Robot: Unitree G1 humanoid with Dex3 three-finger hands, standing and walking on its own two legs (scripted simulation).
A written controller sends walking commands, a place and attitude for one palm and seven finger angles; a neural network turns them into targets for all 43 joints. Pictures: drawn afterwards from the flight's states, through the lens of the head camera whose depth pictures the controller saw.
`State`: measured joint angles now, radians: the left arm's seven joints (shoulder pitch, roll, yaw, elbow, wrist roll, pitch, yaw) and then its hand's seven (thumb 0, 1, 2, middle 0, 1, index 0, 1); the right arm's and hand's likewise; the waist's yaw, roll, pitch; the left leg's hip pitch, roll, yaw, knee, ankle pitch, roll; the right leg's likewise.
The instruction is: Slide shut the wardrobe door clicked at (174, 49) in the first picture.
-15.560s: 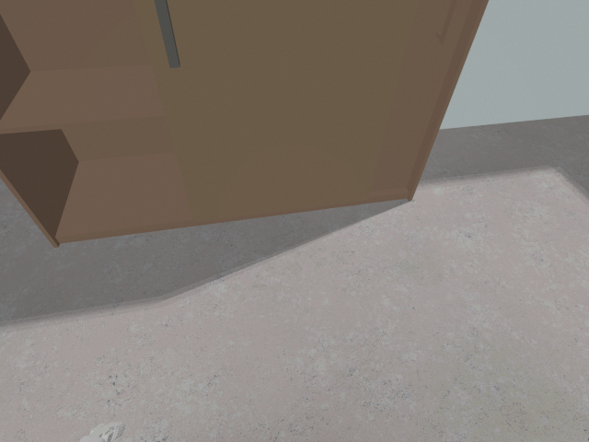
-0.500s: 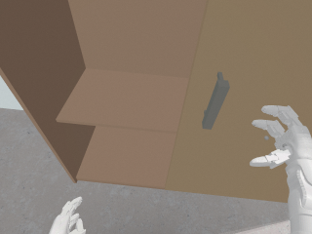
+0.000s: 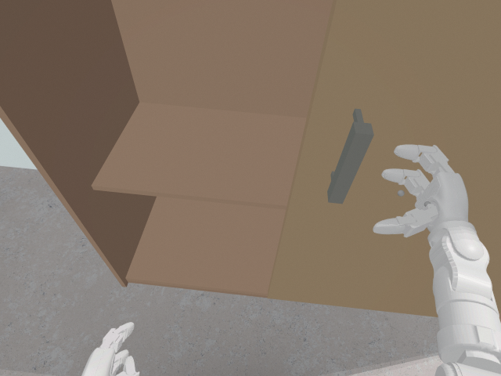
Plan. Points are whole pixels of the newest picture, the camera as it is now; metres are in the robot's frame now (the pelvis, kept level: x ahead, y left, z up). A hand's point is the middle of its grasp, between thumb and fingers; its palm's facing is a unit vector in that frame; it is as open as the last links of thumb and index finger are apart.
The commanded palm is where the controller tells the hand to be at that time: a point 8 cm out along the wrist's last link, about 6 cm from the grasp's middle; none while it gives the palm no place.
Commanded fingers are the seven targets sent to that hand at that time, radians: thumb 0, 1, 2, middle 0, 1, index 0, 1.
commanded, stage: move the hooked fingers beside the handle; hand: right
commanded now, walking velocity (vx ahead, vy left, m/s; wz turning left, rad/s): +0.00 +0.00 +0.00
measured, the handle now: (345, 157) +0.47 -0.12 +0.10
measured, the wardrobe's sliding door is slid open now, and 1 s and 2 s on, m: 0.57 0.57 0.57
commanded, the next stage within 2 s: feel for the door with the fingertips in 1.20 s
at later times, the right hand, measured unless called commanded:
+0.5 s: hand (393, 176) +0.43 -0.19 +0.11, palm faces +0.04 +1.00 -0.01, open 13.8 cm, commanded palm +0.40 -0.24 +0.11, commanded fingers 0.00 0.50 -0.30 0.30 1.20 0.30 1.20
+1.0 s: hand (393, 178) +0.42 -0.19 +0.12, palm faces +0.05 +1.00 -0.02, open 13.9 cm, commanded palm +0.39 -0.24 +0.11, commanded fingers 0.00 0.50 -0.30 0.30 1.20 0.30 1.20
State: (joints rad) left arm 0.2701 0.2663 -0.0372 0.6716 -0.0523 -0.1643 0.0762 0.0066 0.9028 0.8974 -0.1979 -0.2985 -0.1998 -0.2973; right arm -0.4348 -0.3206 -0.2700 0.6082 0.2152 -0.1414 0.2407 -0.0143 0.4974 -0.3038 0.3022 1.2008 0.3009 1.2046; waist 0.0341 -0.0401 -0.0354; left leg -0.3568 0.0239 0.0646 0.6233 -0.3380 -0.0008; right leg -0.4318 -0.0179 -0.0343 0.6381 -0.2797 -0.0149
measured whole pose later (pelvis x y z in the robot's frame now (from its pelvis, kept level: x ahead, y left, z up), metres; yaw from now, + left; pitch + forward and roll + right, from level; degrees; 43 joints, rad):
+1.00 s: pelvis +0.00 +0.00 +0.00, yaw +1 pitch +6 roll +1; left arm 0.30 0.26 -0.03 0.65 -0.05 -0.07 0.04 0.00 0.90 0.90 -0.20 -0.30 -0.20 -0.30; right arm -0.53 -0.33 -0.30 0.74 0.18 -0.23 0.19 -0.01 0.50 -0.30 0.30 1.20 0.30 1.20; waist 0.06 -0.04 -0.06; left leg -0.42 0.01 0.05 0.66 -0.35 0.00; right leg -0.49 -0.03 -0.04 0.69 -0.31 -0.01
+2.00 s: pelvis +0.00 +0.01 -0.01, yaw +1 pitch +7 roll +1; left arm 0.30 0.26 -0.02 0.67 -0.05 -0.06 0.03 0.00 0.90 0.90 -0.20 -0.30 -0.20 -0.30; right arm -0.60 -0.28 -0.25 0.82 0.16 -0.24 0.11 -0.01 0.50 -0.30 0.36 1.24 0.35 1.24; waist 0.07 -0.04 -0.05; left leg -0.43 0.00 0.06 0.67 -0.36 0.01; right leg -0.50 -0.04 -0.04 0.69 -0.30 0.00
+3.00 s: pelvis +0.01 +0.00 +0.00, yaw +1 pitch +6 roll +1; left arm 0.30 0.25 -0.01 0.67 -0.04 -0.06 0.01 0.01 0.90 0.90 -0.20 -0.30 -0.20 -0.30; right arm -0.49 -0.20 -0.17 0.63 0.15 -0.21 0.02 -0.01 0.50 -0.30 0.30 1.20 0.30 1.20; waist 0.05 -0.04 -0.06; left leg -0.40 0.01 0.04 0.66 -0.36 0.00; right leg -0.47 -0.03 -0.05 0.68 -0.31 -0.01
